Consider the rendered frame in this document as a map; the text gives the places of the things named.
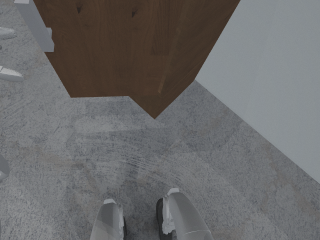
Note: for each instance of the robot left upper arm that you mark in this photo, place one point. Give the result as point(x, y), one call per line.
point(4, 173)

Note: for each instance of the handle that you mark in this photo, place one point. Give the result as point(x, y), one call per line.
point(33, 19)

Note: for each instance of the cupboard door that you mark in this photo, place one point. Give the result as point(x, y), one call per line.
point(110, 48)

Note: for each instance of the right robot thigh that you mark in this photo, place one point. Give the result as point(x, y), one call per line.
point(189, 224)

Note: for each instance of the robot left hand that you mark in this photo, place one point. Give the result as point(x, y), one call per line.
point(7, 74)

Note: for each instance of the right robot shin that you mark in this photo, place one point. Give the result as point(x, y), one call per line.
point(168, 226)

